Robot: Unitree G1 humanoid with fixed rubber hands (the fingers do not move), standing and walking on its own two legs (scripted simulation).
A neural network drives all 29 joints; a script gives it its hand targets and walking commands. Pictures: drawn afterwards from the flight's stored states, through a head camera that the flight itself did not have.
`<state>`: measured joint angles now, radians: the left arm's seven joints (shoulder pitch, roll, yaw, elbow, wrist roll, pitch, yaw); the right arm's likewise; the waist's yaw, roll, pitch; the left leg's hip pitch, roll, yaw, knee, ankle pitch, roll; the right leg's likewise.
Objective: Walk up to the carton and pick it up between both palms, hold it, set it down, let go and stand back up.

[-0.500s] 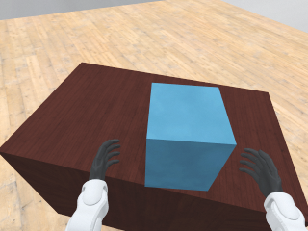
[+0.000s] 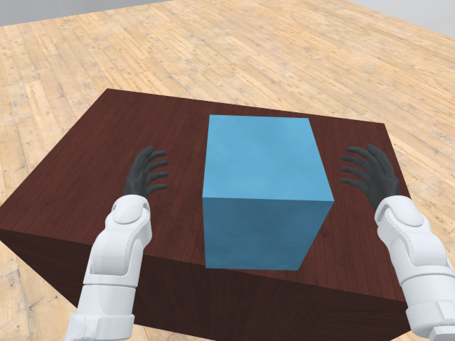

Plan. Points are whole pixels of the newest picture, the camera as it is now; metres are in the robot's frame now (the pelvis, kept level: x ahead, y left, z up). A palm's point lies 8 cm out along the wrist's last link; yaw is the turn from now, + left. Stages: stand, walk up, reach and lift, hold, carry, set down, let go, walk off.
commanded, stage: reach and lift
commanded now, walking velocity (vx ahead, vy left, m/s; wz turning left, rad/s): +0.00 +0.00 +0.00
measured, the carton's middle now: (255, 195) +0.41 -0.06 +0.02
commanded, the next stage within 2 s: none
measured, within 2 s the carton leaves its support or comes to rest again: neither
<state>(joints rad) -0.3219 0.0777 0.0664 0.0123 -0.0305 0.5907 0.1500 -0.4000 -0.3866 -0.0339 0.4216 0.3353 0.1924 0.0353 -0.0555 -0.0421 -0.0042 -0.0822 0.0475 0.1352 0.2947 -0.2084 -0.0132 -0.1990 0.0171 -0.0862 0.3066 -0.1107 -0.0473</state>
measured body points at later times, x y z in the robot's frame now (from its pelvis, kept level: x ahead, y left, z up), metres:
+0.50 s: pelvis +0.01 +0.01 +0.00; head +0.02 +0.02 +0.45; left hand +0.42 +0.15 +0.16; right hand +0.41 -0.27 +0.18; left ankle -0.03 +0.12 -0.75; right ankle +0.04 -0.08 -0.75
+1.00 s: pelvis +0.00 +0.01 +0.00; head +0.03 +0.01 +0.45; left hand +0.45 +0.15 +0.15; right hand +0.44 -0.25 +0.16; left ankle -0.03 +0.12 -0.75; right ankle +0.04 -0.08 -0.75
